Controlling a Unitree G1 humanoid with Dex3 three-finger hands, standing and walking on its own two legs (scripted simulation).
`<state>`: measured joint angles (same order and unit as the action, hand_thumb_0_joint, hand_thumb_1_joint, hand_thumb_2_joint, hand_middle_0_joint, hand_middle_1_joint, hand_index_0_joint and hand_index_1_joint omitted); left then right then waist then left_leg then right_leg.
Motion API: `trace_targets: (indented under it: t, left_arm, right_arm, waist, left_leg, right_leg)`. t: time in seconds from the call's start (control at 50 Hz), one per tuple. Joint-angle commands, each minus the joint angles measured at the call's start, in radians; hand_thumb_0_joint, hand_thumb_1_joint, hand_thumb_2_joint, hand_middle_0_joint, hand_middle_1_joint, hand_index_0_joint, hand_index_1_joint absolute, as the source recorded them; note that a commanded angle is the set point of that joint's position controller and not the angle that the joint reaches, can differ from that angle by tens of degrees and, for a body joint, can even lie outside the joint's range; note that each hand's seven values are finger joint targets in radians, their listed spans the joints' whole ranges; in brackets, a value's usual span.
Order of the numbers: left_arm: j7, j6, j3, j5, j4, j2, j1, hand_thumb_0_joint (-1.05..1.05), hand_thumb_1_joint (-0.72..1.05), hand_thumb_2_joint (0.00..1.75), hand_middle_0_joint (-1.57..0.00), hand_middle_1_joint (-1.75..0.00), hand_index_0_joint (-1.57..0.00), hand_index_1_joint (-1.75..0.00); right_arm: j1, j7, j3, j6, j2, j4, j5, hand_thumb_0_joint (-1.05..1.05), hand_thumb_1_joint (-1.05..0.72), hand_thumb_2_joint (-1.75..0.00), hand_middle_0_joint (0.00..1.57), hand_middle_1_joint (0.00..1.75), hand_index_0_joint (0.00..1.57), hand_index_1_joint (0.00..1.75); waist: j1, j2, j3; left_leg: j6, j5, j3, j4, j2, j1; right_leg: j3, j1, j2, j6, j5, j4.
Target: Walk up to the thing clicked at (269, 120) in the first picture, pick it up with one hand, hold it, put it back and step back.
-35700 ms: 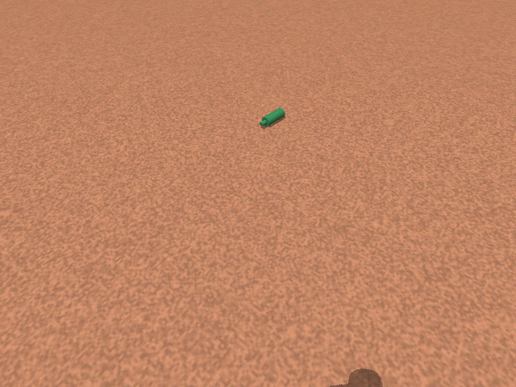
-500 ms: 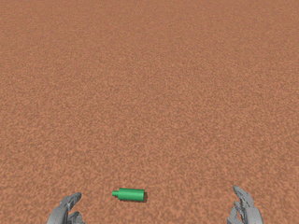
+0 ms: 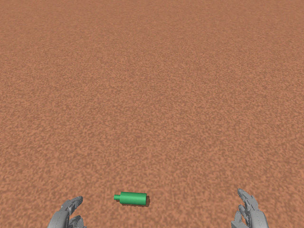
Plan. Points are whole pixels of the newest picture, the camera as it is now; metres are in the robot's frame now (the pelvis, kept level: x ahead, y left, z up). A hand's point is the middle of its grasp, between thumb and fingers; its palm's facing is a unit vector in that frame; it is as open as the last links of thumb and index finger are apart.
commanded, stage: home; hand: left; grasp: from above
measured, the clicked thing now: (130, 198) +0.44 +0.14 -0.68
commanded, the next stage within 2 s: stand in 0.18 s
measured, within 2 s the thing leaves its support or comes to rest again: neither
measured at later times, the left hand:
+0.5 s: hand out of the picture +0.14 +0.23 -0.10, palm faces +0.02 -0.94 -0.34, open 7.4 cm
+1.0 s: hand out of the picture +0.04 +0.24 -0.10, palm faces +0.05 -0.94 -0.32, open 7.4 cm
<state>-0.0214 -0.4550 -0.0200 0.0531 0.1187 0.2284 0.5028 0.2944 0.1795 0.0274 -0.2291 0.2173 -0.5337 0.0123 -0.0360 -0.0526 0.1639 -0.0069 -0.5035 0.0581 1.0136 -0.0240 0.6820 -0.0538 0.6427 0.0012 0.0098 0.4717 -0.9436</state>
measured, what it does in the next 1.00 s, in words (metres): rises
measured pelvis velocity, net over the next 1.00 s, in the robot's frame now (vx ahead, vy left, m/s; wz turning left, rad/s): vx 0.00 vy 0.01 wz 0.02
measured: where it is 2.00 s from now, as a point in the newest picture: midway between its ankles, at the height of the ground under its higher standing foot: outside the picture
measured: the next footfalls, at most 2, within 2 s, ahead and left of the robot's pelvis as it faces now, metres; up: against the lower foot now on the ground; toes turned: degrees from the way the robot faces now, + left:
none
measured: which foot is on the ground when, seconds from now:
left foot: down 0.00-1.00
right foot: down 0.00-1.00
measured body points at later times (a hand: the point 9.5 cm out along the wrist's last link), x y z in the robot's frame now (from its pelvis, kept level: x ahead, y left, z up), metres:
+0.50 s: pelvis -0.01 +0.00 +0.02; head +0.02 +0.01 +0.47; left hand +0.13 +0.27 -0.07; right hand +0.12 -0.27 -0.09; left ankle +0.00 +0.12 -0.68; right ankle +0.00 -0.13 -0.68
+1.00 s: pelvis +0.00 +0.01 +0.06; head -0.01 +0.01 +0.51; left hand +0.04 +0.29 -0.08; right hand +0.08 -0.26 -0.08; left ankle +0.00 +0.12 -0.68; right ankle +0.00 -0.13 -0.68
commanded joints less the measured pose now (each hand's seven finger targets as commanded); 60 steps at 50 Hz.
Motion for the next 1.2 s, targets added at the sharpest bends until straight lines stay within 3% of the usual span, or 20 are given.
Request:
trace_targets:
  t: [0.0, 0.16, 0.2, 0.24, 0.26, 0.28, 0.3, 0.32, 0.36, 0.4, 0.46, 0.52, 0.58, 0.72, 0.92, 1.1, 1.18]
  left_arm:
    - [-0.005, 0.051, -0.065, -0.006, 0.168, 0.091, -0.011, 0.0, 0.9, 0.9, -0.2, -0.3, -0.2, -0.3]
    - [-0.004, 0.053, -0.065, -0.006, 0.197, 0.099, -0.026, 0.0, 0.9, 0.9, -0.2, -0.3, -0.2, -0.3]
    - [-0.009, 0.057, -0.074, -0.008, 0.221, 0.109, -0.026, 0.0, 0.9, 0.9, -0.2, -0.3, -0.2, -0.3]
    - [-0.007, 0.052, -0.063, -0.006, 0.195, 0.098, -0.007, 0.0, 0.9, 0.9, -0.2, -0.3, -0.2, -0.3]
    - [-0.044, 0.262, -0.067, -0.122, -0.156, 0.181, -0.333, 0.0, 0.9, 0.9, -0.2, -0.3, -0.2, -0.3]
    - [-0.037, 0.328, -0.086, -0.125, -0.318, 0.199, -0.232, 0.0, 0.9, 0.9, -0.2, -0.3, -0.2, -0.3]
    - [-0.032, 0.362, -0.087, -0.128, -0.363, 0.215, -0.228, 0.0, 0.9, 0.9, -0.2, -0.3, -0.2, -0.3]
    - [-0.024, 0.38, -0.077, -0.128, -0.392, 0.202, -0.247, 0.0, 0.9, 0.9, -0.2, -0.3, -0.2, -0.3]
    - [-0.018, 0.407, -0.069, -0.12, -0.476, 0.211, -0.27, 0.0, 0.9, 0.9, -0.2, -0.3, -0.2, -0.3]
    - [-0.015, 0.413, -0.078, -0.107, -0.555, 0.2, -0.284, 0.0, 0.9, 0.9, -0.2, -0.3, -0.2, -0.3]
    - [-0.019, 0.431, -0.074, -0.101, -0.669, 0.191, -0.328, 0.0, 0.9, 0.9, -0.2, -0.3, -0.2, -0.3]
    - [-0.019, 0.445, -0.072, -0.1, -0.763, 0.183, -0.321, 0.0, 0.9, 0.9, -0.2, -0.3, -0.2, -0.3]
    - [-0.021, 0.458, -0.071, -0.099, -0.847, 0.191, -0.332, 0.0, 0.9, 0.9, -0.2, -0.3, -0.2, -0.3]
    - [-0.025, 0.467, -0.063, -0.085, -1.004, 0.211, -0.334, 0.0, 0.9, 0.9, -0.2, -0.3, -0.2, -0.3]
    - [-0.025, 0.469, -0.052, -0.084, -1.134, 0.231, -0.36, 0.0, 0.9, 0.9, -0.2, -0.3, -0.2, -0.3]
    - [-0.014, 0.465, -0.05, -0.084, -1.195, 0.246, -0.365, 0.0, 0.9, 0.9, -0.2, -0.3, -0.2, -0.3]
    - [-0.013, 0.471, -0.05, -0.083, -1.207, 0.254, -0.383, 0.0, 0.9, 0.9, -0.2, -0.3, -0.2, -0.3]
  right_arm:
    - [-0.072, 0.015, -0.049, -0.062, 0.123, 0.158, -0.004, 0.0, -0.9, -0.9, 0.2, 0.3, 0.2, 0.3]
    - [-0.072, 0.013, -0.048, -0.058, 0.121, 0.162, -0.003, 0.0, -0.9, -0.9, 0.2, 0.3, 0.2, 0.3]
    - [-0.068, 0.015, -0.051, -0.058, 0.12, 0.165, -0.002, 0.0, -0.9, -0.9, 0.2, 0.3, 0.2, 0.3]
    - [-0.07, 0.014, -0.049, -0.056, 0.122, 0.164, -0.001, 0.0, -0.9, -0.9, 0.2, 0.3, 0.2, 0.3]
    - [-0.128, -0.045, -0.088, 0.047, 0.231, -0.082, -0.12, 0.0, -0.9, -0.9, 0.2, 0.3, 0.2, 0.3]
    - [-0.148, -0.075, -0.104, 0.088, 0.243, -0.103, -0.117, 0.0, -0.9, -0.9, 0.2, 0.3, 0.2, 0.3]
    - [-0.14, -0.093, -0.101, 0.106, 0.238, -0.098, -0.124, 0.0, -0.9, -0.9, 0.2, 0.3, 0.2, 0.3]
    - [-0.118, -0.108, -0.096, 0.119, 0.23, -0.093, -0.125, 0.0, -0.9, -0.9, 0.2, 0.3, 0.2, 0.3]
    - [-0.116, -0.14, -0.095, 0.127, 0.214, -0.136, -0.077, 0.0, -0.9, -0.9, 0.2, 0.3, 0.2, 0.3]
    - [-0.15, -0.152, -0.105, 0.136, 0.216, -0.156, -0.063, 0.0, -0.9, -0.9, 0.2, 0.3, 0.2, 0.3]
    - [-0.154, -0.161, -0.112, 0.152, 0.213, -0.209, -0.062, 0.0, -0.9, -0.9, 0.2, 0.3, 0.2, 0.3]
    - [-0.174, -0.159, -0.114, 0.162, 0.226, -0.247, -0.067, 0.0, -0.9, -0.9, 0.2, 0.3, 0.2, 0.3]
    - [-0.166, -0.154, -0.113, 0.17, 0.23, -0.289, -0.062, 0.0, -0.9, -0.9, 0.2, 0.3, 0.2, 0.3]
    - [-0.15, -0.144, -0.108, 0.191, 0.242, -0.39, -0.049, 0.0, -0.9, -0.9, 0.2, 0.3, 0.2, 0.3]
    - [-0.174, -0.142, -0.098, 0.201, 0.253, -0.476, -0.038, 0.0, -0.9, -0.9, 0.2, 0.3, 0.2, 0.3]
    - [-0.198, -0.148, -0.097, 0.206, 0.271, -0.513, -0.038, 0.0, -0.9, -0.9, 0.2, 0.3, 0.2, 0.3]
    - [-0.2, -0.151, -0.094, 0.205, 0.268, -0.521, -0.037, 0.0, -0.9, -0.9, 0.2, 0.3, 0.2, 0.3]
  waist:
    - [-0.005, 0.023, 0.063]
    - [-0.004, 0.003, 0.056]
    - [-0.003, 0.009, 0.094]
    - [-0.005, 0.017, 0.074]
    - [0.067, 0.055, -0.15]
    - [0.074, 0.119, -0.069]
    - [0.058, 0.14, -0.048]
    - [0.036, 0.081, -0.067]
    - [0.059, 0.038, -0.032]
    - [0.071, 0.09, -0.028]
    - [0.067, 0.068, -0.047]
    - [0.076, 0.007, -0.075]
    - [0.066, 0.026, -0.095]
    - [0.052, 0.044, -0.132]
    - [0.049, 0.035, -0.183]
    - [0.057, 0.018, -0.227]
    - [0.053, 0.049, -0.205]
  left_leg:
    - [0.023, 0.216, -0.016, -0.167, 0.027, -0.077]
    - [0.021, 0.192, -0.012, -0.171, 0.026, -0.069]
    - [0.021, 0.23, -0.013, -0.162, 0.025, -0.084]
    - [0.021, 0.241, -0.014, -0.158, 0.025, -0.078]
    - [0.069, 0.429, 0.037, -0.26, -0.019, -0.118]
    - [0.08, 0.427, 0.006, -0.241, -0.008, -0.164]
    - [0.083, 0.391, -0.005, -0.245, -0.003, -0.193]
    - [0.077, 0.386, 0.019, -0.273, -0.004, -0.199]
    - [0.077, 0.369, 0.029, -0.317, -0.004, -0.265]
    - [0.069, 0.37, 0.019, -0.321, -0.001, -0.311]
    - [0.07, 0.337, 0.043, -0.372, -0.009, -0.336]
    - [0.078, 0.317, 0.093, -0.455, -0.041, -0.356]
    - [0.069, 0.398, 0.088, -0.48, -0.04, -0.385]
    - [0.057, 0.432, 0.081, -0.555, -0.047, -0.479]
    - [0.041, 0.436, 0.082, -0.665, -0.061, -0.523]
    - [0.037, 0.243, 0.109, -0.758, -0.069, -0.48]
    - [0.035, 0.292, 0.096, -0.744, -0.067, -0.503]
  right_leg:
    - [-0.007, -0.052, 0.021, -0.01, -0.185, 0.155]
    - [-0.009, -0.037, 0.023, -0.012, -0.163, 0.154]
    - [-0.01, -0.056, 0.023, -0.013, -0.196, 0.146]
    - [-0.01, -0.047, 0.024, -0.012, -0.208, 0.145]
    - [0.058, -0.223, -0.052, -0.033, -0.208, 0.171]
    - [0.132, -0.253, -0.071, -0.076, -0.202, 0.224]
    - [0.165, -0.253, -0.092, -0.089, -0.204, 0.236]
    - [0.153, -0.232, -0.069, -0.085, -0.24, 0.233]
    - [0.123, -0.312, -0.08, -0.062, -0.284, 0.219]
    - [0.13, -0.295, -0.082, -0.056, -0.276, 0.257]
    - [0.125, -0.318, -0.09, -0.044, -0.238, 0.301]
    - [0.087, -0.349, -0.068, -0.031, -0.224, 0.323]
    - [0.094, -0.397, -0.079, -0.033, -0.301, 0.37]
    - [0.104, -0.462, -0.104, -0.034, -0.355, 0.492]
    - [0.095, -0.534, -0.111, -0.016, -0.347, 0.596]
    - [0.087, -0.541, -0.106, -0.017, -0.268, 0.63]
    - [0.099, -0.551, -0.117, -0.017, -0.281, 0.648]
